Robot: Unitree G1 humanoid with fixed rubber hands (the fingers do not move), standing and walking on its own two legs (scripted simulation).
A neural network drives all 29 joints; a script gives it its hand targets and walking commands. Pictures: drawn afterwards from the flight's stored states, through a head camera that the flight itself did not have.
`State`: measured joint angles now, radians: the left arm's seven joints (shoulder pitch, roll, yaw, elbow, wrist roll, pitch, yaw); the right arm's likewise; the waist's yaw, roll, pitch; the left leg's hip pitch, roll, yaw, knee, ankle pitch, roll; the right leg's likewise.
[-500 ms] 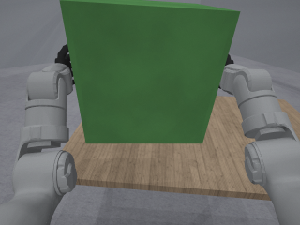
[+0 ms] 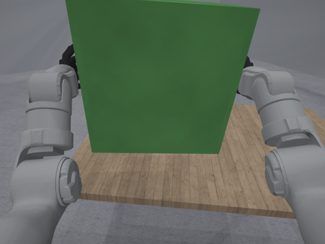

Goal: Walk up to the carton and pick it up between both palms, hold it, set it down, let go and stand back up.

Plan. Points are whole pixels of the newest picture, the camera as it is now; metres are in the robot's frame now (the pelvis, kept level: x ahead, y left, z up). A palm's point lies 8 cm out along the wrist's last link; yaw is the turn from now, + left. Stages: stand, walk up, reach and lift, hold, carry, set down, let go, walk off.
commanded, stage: hold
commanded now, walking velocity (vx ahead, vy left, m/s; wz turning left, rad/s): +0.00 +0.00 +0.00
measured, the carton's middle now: (158, 70) +0.43 -0.01 +0.32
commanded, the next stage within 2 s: none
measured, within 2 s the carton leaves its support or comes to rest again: neither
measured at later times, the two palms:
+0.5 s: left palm (72, 78) +0.37 +0.18 +0.32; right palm (243, 80) +0.36 -0.20 +0.32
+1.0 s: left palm (69, 74) +0.37 +0.19 +0.33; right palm (244, 77) +0.36 -0.20 +0.33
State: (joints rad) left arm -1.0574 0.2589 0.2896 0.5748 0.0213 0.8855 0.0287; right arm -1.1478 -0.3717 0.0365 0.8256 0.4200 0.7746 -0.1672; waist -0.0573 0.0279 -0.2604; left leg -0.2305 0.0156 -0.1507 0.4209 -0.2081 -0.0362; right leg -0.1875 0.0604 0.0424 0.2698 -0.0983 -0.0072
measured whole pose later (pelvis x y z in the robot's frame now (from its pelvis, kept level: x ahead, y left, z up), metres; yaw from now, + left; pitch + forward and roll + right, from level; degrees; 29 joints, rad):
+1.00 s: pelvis +0.00 +0.00 +0.00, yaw +0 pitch +1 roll -2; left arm -1.06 0.25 0.29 0.58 0.03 0.89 0.03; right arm -1.15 -0.37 0.03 0.84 0.42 0.78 -0.17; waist -0.06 0.03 -0.27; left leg -0.23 0.01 -0.15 0.42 -0.21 -0.03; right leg -0.18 0.06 0.05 0.27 -0.10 0.00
